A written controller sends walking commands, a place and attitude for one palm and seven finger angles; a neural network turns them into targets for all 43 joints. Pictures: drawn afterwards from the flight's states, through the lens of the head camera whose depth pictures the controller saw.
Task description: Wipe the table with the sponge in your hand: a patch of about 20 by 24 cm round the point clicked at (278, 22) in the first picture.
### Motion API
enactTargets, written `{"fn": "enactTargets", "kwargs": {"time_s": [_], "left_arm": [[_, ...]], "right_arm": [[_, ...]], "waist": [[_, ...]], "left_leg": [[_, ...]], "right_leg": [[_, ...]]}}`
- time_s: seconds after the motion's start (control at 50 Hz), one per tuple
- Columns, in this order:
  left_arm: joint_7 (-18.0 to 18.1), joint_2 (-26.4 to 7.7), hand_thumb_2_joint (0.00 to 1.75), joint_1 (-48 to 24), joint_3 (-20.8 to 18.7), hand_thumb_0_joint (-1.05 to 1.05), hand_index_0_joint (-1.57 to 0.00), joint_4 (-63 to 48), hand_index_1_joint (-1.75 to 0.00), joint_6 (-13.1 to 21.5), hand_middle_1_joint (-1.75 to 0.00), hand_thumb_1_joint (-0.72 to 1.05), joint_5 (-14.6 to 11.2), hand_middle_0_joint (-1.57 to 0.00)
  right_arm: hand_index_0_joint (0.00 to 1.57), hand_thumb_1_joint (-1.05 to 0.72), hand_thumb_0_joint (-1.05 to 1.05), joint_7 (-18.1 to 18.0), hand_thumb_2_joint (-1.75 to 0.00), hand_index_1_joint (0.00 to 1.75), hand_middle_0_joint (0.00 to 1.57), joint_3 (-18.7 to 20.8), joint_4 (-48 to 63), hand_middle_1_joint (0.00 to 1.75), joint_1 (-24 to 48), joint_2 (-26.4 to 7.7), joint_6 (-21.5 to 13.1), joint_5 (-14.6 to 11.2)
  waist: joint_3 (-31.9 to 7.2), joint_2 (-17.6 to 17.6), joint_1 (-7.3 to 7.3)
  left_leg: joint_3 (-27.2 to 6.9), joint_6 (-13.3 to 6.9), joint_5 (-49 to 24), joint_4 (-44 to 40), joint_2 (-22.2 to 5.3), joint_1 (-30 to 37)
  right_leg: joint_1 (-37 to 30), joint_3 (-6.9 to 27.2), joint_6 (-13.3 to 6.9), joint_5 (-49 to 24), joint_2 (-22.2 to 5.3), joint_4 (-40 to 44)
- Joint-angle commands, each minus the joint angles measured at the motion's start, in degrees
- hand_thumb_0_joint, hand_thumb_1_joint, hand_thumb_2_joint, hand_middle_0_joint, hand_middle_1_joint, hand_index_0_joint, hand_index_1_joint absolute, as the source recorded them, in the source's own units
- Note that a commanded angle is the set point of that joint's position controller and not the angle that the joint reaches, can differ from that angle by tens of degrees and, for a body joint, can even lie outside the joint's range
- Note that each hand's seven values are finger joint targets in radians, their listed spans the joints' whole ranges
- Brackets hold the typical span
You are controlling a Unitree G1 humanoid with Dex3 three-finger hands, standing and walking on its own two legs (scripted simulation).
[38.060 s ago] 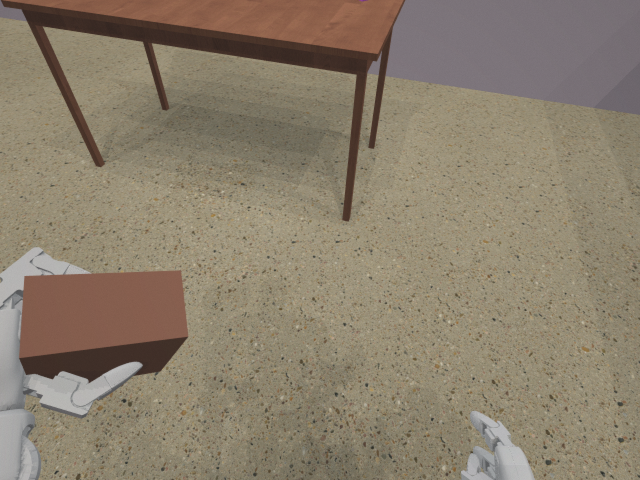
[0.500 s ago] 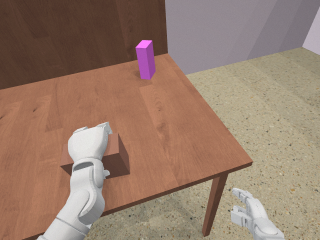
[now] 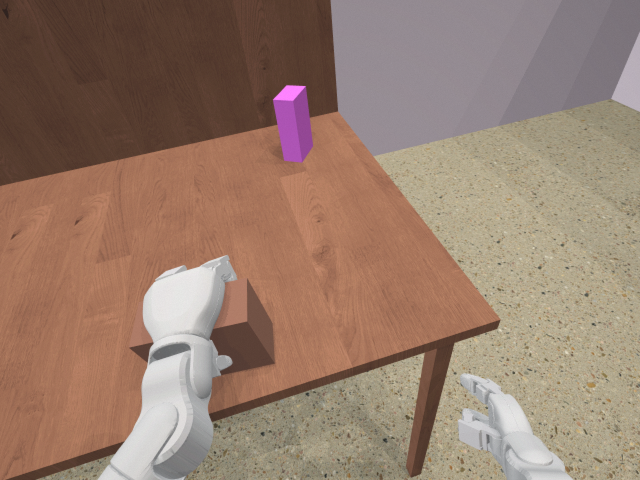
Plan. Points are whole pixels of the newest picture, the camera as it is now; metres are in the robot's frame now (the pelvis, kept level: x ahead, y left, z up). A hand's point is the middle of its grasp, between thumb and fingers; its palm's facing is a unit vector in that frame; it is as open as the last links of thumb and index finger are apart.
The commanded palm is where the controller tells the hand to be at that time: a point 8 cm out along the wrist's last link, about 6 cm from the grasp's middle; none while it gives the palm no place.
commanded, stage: slide across to the third lane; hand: left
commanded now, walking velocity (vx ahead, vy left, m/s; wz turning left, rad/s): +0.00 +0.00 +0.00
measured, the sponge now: (214, 340) +0.27 +0.19 +0.05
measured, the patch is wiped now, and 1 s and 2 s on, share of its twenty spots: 0.80 0.85 0.95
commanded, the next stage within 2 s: wipe forward along the third lane in 0.44 s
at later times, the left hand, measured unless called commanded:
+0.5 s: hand (253, 314) +0.29 +0.13 +0.09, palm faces +0.07 -0.12 -0.99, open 10.2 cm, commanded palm +0.25 +0.11 +0.14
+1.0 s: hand (265, 291) +0.32 +0.13 +0.09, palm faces +0.02 -0.08 -1.00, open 10.2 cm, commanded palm +0.30 +0.13 +0.12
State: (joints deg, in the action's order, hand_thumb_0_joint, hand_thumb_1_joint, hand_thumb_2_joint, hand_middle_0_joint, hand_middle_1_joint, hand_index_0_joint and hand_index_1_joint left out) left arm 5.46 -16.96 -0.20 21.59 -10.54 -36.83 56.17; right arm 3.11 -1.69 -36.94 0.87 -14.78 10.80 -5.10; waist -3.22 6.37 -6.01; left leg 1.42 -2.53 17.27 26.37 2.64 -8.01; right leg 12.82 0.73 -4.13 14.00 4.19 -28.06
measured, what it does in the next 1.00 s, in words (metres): stands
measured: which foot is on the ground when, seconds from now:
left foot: down 0.00-1.00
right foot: down 0.00-1.00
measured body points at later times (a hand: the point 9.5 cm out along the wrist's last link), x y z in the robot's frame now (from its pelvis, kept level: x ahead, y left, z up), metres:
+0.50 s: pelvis -0.02 -0.02 +0.00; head -0.05 -0.08 +0.45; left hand +0.28 +0.14 +0.14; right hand +0.23 -0.21 -0.08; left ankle -0.03 +0.09 -0.74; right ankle +0.01 -0.07 -0.74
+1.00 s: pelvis -0.03 -0.03 +0.00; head -0.06 -0.08 +0.45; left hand +0.32 +0.13 +0.14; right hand +0.19 -0.25 -0.10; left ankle -0.03 +0.09 -0.74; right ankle +0.01 -0.07 -0.74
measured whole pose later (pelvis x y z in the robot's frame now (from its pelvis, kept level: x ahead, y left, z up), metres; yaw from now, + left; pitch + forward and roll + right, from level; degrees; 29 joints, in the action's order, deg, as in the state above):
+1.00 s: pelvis -0.03 -0.03 +0.00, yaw +0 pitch +0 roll +2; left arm 6.7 -9.9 -26.8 22.9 25.6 -37.2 54.2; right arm -0.4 -1.5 -41.7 -0.6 -14.5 9.6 -5.4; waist -5.2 4.6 -3.3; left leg 0.6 -0.5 13.4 24.8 1.3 -11.5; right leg 16.0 -0.3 -6.4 9.9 5.4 -25.9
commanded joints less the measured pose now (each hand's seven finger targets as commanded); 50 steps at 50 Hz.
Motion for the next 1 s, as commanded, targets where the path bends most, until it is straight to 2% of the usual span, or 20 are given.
{"fn": "enactTargets", "kwargs": {"time_s": [0.0, 0.12, 0.18, 0.22, 0.26, 0.32, 0.34, 0.42, 0.5, 0.52, 0.56, 0.62, 0.72, 0.76, 0.82, 0.84, 0.88, 0.92, 0.94, 0.98], "left_arm": [[-1.2, 1.4, 1.3, -13.2, 2.1, 0.0, -1.2, -6.7, -1.6, 1.4, -1.6, 0.1, -2.2, -1.2], [-0.8, 1.6, 1.3, -19.7, 2.1, 0.0, -1.2, -4.0, -1.6, 1.1, -1.6, 0.1, -1.9, -1.2], [-0.7, 4.5, 1.3, -19.7, 4.8, 0.0, -1.2, -1.1, -1.6, 0.9, -1.6, 0.1, -1.9, -1.2], [-0.4, 2.5, 1.3, -21.8, 2.5, 0.0, -1.2, -1.5, -1.6, 0.9, -1.6, 0.1, -2.2, -1.2], [-0.1, 4.7, 1.3, -22.9, 4.7, 0.0, -1.2, 0.6, -1.6, 0.8, -1.6, 0.1, -2.2, -1.2], [0.4, 1.9, 1.3, -26.4, 1.4, 0.0, -1.2, 2.6, -1.6, 0.7, -1.6, 0.1, -2.4, -1.2], [0.4, 4.9, 1.3, -26.3, 4.3, 0.0, -1.2, 3.4, -1.6, 0.7, -1.6, 0.1, -2.4, -1.2], [0.7, 3.9, 1.3, -27.9, 2.9, 0.0, -1.2, 4.9, -1.6, 0.7, -1.6, 0.1, -3.0, -1.2], [1.1, 6.7, 1.3, -30.2, 5.8, 0.0, -1.2, 8.8, -1.6, 0.6, -1.6, 0.1, -3.0, -1.2], [1.3, 4.9, 1.3, -30.9, 3.5, 0.0, -1.2, 8.4, -1.6, 0.7, -1.6, 0.1, -3.3, -1.2], [1.6, 6.5, 1.3, -31.0, 4.9, 0.0, -1.2, 11.0, -1.6, 0.5, -1.6, 0.1, -2.8, -1.2], [1.8, 3.1, 1.3, -32.0, 1.1, 0.0, -1.2, 13.6, -1.6, 0.3, -1.6, 0.1, -2.6, -1.2], [1.9, 2.4, 1.3, -36.0, 0.5, 0.0, -1.2, 19.5, -1.6, 0.1, -1.6, 0.1, -1.5, -1.2], [1.9, 4.5, 1.3, -38.1, 2.3, 0.0, -1.2, 23.5, -1.6, -0.1, -1.6, 0.1, -1.2, -1.2], [2.2, 0.3, 1.3, -40.7, -1.9, 0.0, -1.2, 27.3, -1.6, 0.1, -1.6, 0.1, -0.6, -1.2], [2.2, 3.9, 1.3, -41.1, 1.2, 0.0, -1.2, 28.1, -1.6, 0.2, -1.6, 0.1, -0.9, -1.2], [2.3, 3.7, 1.3, -41.0, 0.3, 0.0, -1.2, 32.3, -1.6, 0.1, -1.6, 0.1, -1.1, -1.2], [2.6, -1.2, 1.3, -40.7, -4.5, 0.0, -1.2, 33.5, -1.6, 0.4, -1.6, 0.1, -1.0, -1.2], [2.5, 2.3, 1.3, -41.0, -1.4, 0.0, -1.2, 33.6, -1.6, 0.3, -1.6, 0.1, -1.2, -1.2], [2.3, 2.5, 1.3, -42.6, -0.9, 0.0, -1.2, 36.4, -1.6, 0.5, -1.6, 0.1, -0.9, -1.2]], "right_arm": [[0.2, -0.9, 0.0, -0.3, -0.9, 0.3, 0.2, 1.3, 10.4, 0.3, 14.6, -4.5, -3.0, -0.2], [0.2, -0.9, 0.0, -0.4, -0.9, 0.3, 0.2, 1.2, 9.7, 0.3, 15.7, -4.2, -3.9, -0.3], [0.2, -0.9, 0.0, 0.1, -0.9, 0.3, 0.2, 1.2, 9.2, 0.3, 15.3, -4.1, -3.9, -0.2], [0.2, -0.9, 0.0, 0.0, -0.9, 0.3, 0.2, 1.2, 9.3, 0.3, 16.0, -4.0, -4.0, -0.3], [0.2, -0.9, 0.0, 0.1, -0.9, 0.3, 0.2, 1.2, 8.9, 0.3, 15.5, -3.7, -4.2, -0.4], [0.2, -0.9, 0.0, -0.3, -0.9, 0.3, 0.2, 1.1, 8.2, 0.3, 16.0, -3.9, -4.1, -0.4], [0.2, -0.9, 0.0, -0.2, -0.9, 0.3, 0.2, 1.1, 8.3, 0.3, 15.5, -3.6, -4.4, -0.3], [0.2, -0.9, 0.0, -0.1, -0.9, 0.3, 0.2, 1.2, 8.2, 0.3, 16.2, -3.7, -4.4, -0.5], [0.2, -0.9, 0.0, -0.1, -0.9, 0.3, 0.2, 1.5, 7.3, 0.3, 15.6, -3.8, -4.8, -0.5], [0.2, -0.9, 0.0, -0.2, -0.9, 0.3, 0.2, 1.6, 7.6, 0.3, 15.9, -3.6, -5.1, -0.6], [0.2, -0.9, 0.0, -0.2, -0.9, 0.3, 0.2, 1.6, 7.0, 0.3, 15.2, -3.8, -5.3, -0.5], [0.2, -0.9, 0.0, -0.7, -0.9, 0.3, 0.2, 1.7, 6.5, 0.3, 15.5, -4.1, -4.9, -0.5], [0.2, -0.9, 0.0, -1.7, -0.9, 0.3, 0.2, 1.6, 5.8, 0.3, 14.7, -4.4, -4.9, -0.5], [0.2, -0.9, 0.0, -2.2, -0.9, 0.3, 0.2, 1.6, 5.3, 0.3, 13.8, -4.5, -4.8, -0.6], [0.2, -0.9, 0.0, -3.0, -0.9, 0.3, 0.2, 1.7, 4.9, 0.3, 13.0, -4.9, -4.5, -0.4], [0.2, -0.9, 0.0, -3.1, -0.9, 0.3, 0.2, 1.6, 5.4, 0.3, 12.7, -4.6, -4.4, -0.5], [0.2, -0.9, 0.0, -3.3, -0.9, 0.3, 0.2, 1.7, 4.9, 0.3, 11.6, -4.9, -4.2, -0.5], [0.2, -0.9, 0.0, -3.7, -0.9, 0.3, 0.2, 1.7, 4.7, 0.3, 11.3, -5.5, -3.8, -0.2], [0.2, -0.9, 0.0, -3.8, -0.9, 0.3, 0.2, 1.6, 5.5, 0.3, 11.4, -5.1, -3.6, -0.4], [0.2, -0.9, 0.0, -4.1, -0.9, 0.3, 0.2, 1.7, 5.2, 0.3, 10.5, -5.4, -3.5, -0.4]], "waist": [[-7.4, -9.5, 1.36], [-8.0, -10.4, 1.4], [-8.0, -10.2, 1.4], [-8.6, -11.2, 1.26], [-7.8, -11.1, 1.71], [-7.4, -11.0, 1.78], [-8.3, -11.3, 1.79], [-8.1, -11.9, 1.82], [-8.1, -11.4, 2.34], [-9.0, -12.9, 2.15], [-8.8, -12.1, 2.4], [-8.6, -12.6, 2.17], [-7.3, -12.4, 2.63], [-6.1, -12.8, 3.45], [-8.0, -12.5, 2.91], [-8.6, -11.9, 3.34], [-8.0, -13.1, 3.44], [-8.8, -13.2, 2.85], [-9.0, -13.2, 3.31], [-7.5, -13.3, 3.96]], "left_leg": [[-4.4, -0.8, -14.9, -3.6, -1.7, -2.2], [-4.3, -0.9, -12.8, -4.2, -1.5, -1.7], [-3.8, -0.8, -13.3, -4.0, -1.4, -2.1], [-3.9, -1.0, -12.2, -4.2, -1.3, -2.4], [-3.3, -0.9, -11.9, -3.8, -1.1, -2.5], [-3.2, -0.8, -10.0, -4.3, -1.0, -3.1], [-2.5, -1.0, -10.3, -3.8, -0.7, -3.0], [-2.9, -0.8, -9.7, -4.1, -0.8, -3.4], [-1.9, -0.8, -9.0, -3.6, -0.3, -3.5], [-2.3, -0.9, -8.5, -3.6, -0.3, -3.5], [-1.6, -0.8, -8.8, -3.5, -0.2, -3.9], [-1.8, -0.7, -7.6, -3.9, -0.1, -4.8], [-1.6, -0.6, -5.2, -4.3, 0.0, -5.9], [-0.8, -0.5, -3.7, -4.5, 0.0, -6.4], [-1.3, -0.4, -3.3, -4.7, 0.1, -7.4], [-0.7, -0.5, -3.4, -4.6, 0.2, -7.6], [-0.6, -0.3, -3.1, -4.6, 0.0, -8.4], [-1.2, -0.1, -3.6, -4.5, 0.0, -9.4], [-0.6, -0.2, -3.7, -4.4, 0.0, -9.9], [-0.5, -0.2, -3.3, -4.2, -0.1, -10.0]], "right_leg": [[-7.1, 6.0, -0.2, -12.8, -2.1, 3.5], [-7.4, 7.1, -0.4, -9.7, -1.9, 4.7], [-7.6, 5.7, -0.2, -10.6, -2.2, 4.3], [-8.1, 7.2, -0.2, -9.0, -2.0, 5.1], [-7.6, 6.3, 0.1, -8.6, -2.5, 5.4], [-7.3, 8.2, 0.0, -5.6, -2.4, 6.9], [-8.1, 6.9, 0.3, -6.2, -2.9, 6.4], [-7.7, 8.2, 0.2, -4.9, -2.8, 7.5], [-7.1, 7.7, 0.6, -4.4, -3.5, 8.1], [-7.6, 8.9, 0.4, -2.7, -3.3, 8.7], [-7.6, 7.8, 0.6, -4.2, -3.6, 8.2], [-7.5, 9.5, 0.4, -2.4, -3.5, 9.3], [-5.6, 9.7, 0.5, 2.3, -3.7, 10.5], [-4.1, 8.5, 0.9, 5.1, -4.1, 10.9], [-4.6, 9.6, 0.5, 5.7, -3.9, 10.7], [-5.0, 8.2, 0.8, 5.4, -4.3, 10.1], [-4.1, 7.9, 0.9, 5.3, -4.2, 10.1], [-5.3, 9.9, 0.5, 4.3, -4.1, 10.3], [-5.8, 8.9, 1.0, 4.2, -4.6, 10.0], [-3.8, 8.9, 1.0, 5.0, -4.5, 10.4]]}}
